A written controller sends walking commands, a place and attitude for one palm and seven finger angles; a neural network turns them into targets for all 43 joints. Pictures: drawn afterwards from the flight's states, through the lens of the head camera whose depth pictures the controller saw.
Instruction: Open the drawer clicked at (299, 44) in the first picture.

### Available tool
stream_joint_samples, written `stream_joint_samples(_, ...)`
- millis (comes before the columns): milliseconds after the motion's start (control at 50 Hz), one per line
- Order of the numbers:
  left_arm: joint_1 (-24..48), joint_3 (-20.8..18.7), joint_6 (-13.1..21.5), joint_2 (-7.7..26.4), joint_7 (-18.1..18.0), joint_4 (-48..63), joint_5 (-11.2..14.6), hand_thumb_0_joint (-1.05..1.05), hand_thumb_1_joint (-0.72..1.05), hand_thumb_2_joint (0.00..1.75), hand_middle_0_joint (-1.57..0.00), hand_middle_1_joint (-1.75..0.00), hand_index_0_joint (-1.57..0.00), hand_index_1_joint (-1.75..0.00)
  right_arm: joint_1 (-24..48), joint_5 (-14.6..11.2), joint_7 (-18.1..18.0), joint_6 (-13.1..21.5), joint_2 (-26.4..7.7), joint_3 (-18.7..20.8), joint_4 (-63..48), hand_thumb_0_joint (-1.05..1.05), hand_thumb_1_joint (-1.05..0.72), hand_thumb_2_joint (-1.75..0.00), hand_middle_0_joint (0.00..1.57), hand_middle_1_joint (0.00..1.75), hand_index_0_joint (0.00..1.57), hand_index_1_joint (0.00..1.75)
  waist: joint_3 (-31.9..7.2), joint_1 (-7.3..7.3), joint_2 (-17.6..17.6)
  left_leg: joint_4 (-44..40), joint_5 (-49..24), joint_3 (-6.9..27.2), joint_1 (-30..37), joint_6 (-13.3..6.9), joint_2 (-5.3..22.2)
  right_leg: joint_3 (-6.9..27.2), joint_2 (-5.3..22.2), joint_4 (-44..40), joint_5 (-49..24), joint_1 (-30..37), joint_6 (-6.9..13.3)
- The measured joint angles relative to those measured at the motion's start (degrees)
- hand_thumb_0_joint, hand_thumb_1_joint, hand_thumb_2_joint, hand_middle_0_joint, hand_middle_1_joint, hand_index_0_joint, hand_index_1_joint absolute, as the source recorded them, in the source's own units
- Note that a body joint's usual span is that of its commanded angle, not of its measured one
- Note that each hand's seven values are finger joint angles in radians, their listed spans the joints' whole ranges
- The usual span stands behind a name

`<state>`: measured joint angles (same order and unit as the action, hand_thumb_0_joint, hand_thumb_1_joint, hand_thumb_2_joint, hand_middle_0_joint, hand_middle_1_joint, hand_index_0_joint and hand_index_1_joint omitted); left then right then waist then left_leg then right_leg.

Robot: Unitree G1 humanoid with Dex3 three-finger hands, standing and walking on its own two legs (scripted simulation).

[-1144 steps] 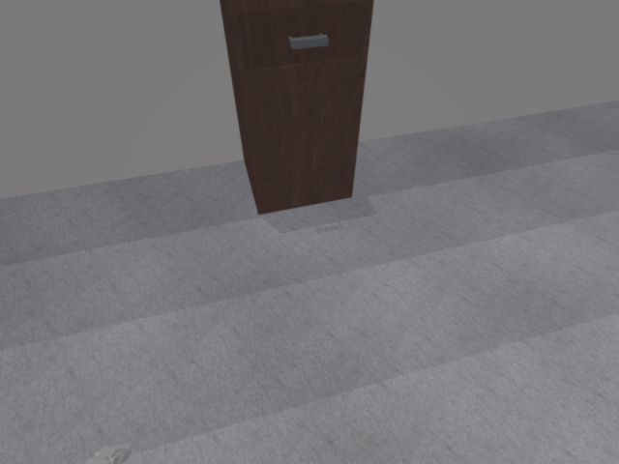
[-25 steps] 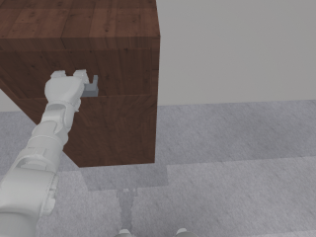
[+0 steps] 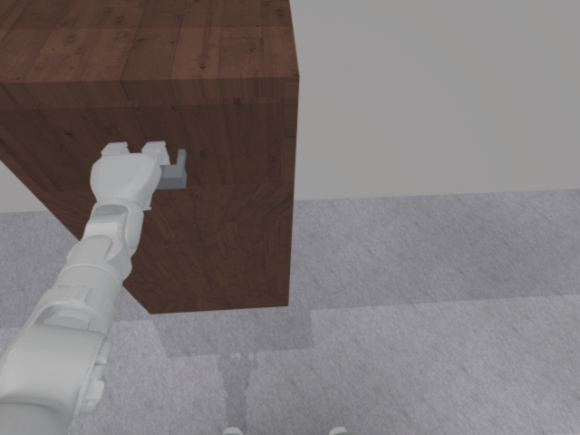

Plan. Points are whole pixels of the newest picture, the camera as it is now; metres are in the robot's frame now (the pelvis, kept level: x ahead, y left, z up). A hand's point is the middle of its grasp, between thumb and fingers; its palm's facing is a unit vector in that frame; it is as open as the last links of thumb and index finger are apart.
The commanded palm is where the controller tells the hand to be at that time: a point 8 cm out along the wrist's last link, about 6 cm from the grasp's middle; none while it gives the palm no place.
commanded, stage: pull the drawer open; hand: left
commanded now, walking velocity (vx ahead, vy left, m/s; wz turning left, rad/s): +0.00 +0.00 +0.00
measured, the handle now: (145, 166) +0.51 +0.21 +0.05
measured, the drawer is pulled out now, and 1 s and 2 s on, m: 0.01 0.14 0.26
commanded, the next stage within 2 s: none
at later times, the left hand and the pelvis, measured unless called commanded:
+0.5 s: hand (131, 244) +0.38 +0.21 +0.02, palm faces +0.01 -0.03 -1.00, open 5.7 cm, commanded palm +0.35 +0.22 +0.08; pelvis +0.01 -0.01 +0.01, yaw +1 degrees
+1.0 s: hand (124, 279) +0.33 +0.21 +0.03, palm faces +0.01 -0.05 -1.00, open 5.8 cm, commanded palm +0.29 +0.22 +0.08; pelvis +0.00 -0.02 +0.01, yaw +1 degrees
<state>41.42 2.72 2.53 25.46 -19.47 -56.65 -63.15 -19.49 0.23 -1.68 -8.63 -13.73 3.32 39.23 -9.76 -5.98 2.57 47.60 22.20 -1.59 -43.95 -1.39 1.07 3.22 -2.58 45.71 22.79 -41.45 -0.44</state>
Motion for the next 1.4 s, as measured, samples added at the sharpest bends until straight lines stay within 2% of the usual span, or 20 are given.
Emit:
stream_joint_samples(240, -11.9, 0.0, 0.3, -2.6, -0.5, 11.1, 0.7, 0.01, 0.67, 0.81, -0.36, -1.35, -0.42, -1.35, 2.0, -0.6, 0.3, -0.7, 0.1, 0.4, -0.9, 0.01, -0.90, -0.89, 0.20, 0.30, 0.21, 0.30, -0.3, 2.20, 0.1, -2.5, 0.3, -0.4, 5.6, 0.1, -0.1, 0.4, 0.1, -2.3, 0.3, 5.3, 0.1)
stream_joint_samples(360, -17.6, 1.5, -1.0, -3.3, -0.6, 17.2, 0.9, 0.01, 0.66, 0.83, -0.37, -1.35, -0.42, -1.35, 4.4, -0.8, 0.6, -0.4, 0.1, 0.6, -2.2, 0.01, -0.90, -0.89, 0.20, 0.30, 0.20, 0.29, -0.1, 3.09, 0.3, -3.4, 0.0, -0.1, 7.4, 0.3, -0.2, 0.1, 0.2, -3.0, 0.2, 7.2, 0.3)
stream_joint_samples(540, -21.0, 4.2, -1.8, -4.0, -0.6, 20.8, 1.0, 0.00, 0.67, 0.84, -0.37, -1.35, -0.42, -1.35, 7.5, -0.9, 0.0, 0.3, -0.1, 0.1, -2.3, 0.01, -0.90, -0.89, 0.20, 0.30, 0.20, 0.29, 1.2, 4.70, 0.2, -4.0, -0.7, 1.0, 9.5, 0.7, -0.7, -1.0, 0.7, -2.9, 0.3, 9.4, 0.7)
stream_joint_samples(800, -25.7, 2.7, 0.0, -3.4, 0.5, 24.3, 1.9, 0.00, 0.67, 0.80, -0.36, -1.36, -0.42, -1.35, 8.0, -1.0, -1.1, 1.2, 0.4, -0.6, -1.8, 0.01, -0.90, -0.89, 0.20, 0.30, 0.20, 0.30, 2.0, 5.14, 0.1, -5.1, -1.5, 0.9, 11.4, 1.2, -0.5, -0.9, 0.4, -3.0, -0.1, 10.8, 1.2)
stream_joint_samples(940, -30.6, 1.5, 0.5, -3.4, 0.1, 28.8, 2.1, 0.01, 0.67, 0.81, -0.36, -1.35, -0.42, -1.35, 7.6, -0.8, -0.9, 1.7, 0.2, -0.2, -1.5, 0.01, -0.90, -0.89, 0.20, 0.30, 0.20, 0.30, 2.0, 5.27, 0.2, -5.4, -1.6, 0.4, 12.0, 1.3, -0.3, -0.4, 0.3, -3.1, -0.3, 11.1, 1.3)
stream_joint_samples(1160, -36.6, 2.9, -0.8, -3.8, -0.9, 35.2, 2.2, 0.00, 0.66, 0.83, -0.37, -1.35, -0.42, -1.35, 8.7, -0.7, -0.5, 2.8, -0.1, -0.2, -1.6, 0.01, -0.90, -0.89, 0.20, 0.30, 0.20, 0.29, 2.4, 6.09, 0.6, -5.3, -1.6, 0.4, 12.8, 1.2, -0.6, -0.4, 0.6, -2.7, -0.1, 11.8, 1.1)
stream_joint_samples(1400, -42.0, 3.6, -1.5, -3.9, -0.1, 40.6, 2.6, 0.01, 0.66, 0.82, -0.36, -1.35, -0.42, -1.35, 10.9, -0.5, -0.3, 3.4, 0.7, -1.2, -2.7, 0.01, -0.90, -0.89, 0.20, 0.30, 0.20, 0.29, 2.6, 6.92, 0.4, -5.5, -1.6, 0.3, 14.2, 1.1, -0.7, -0.2, 0.7, -2.8, 0.0, 13.1, 1.1)
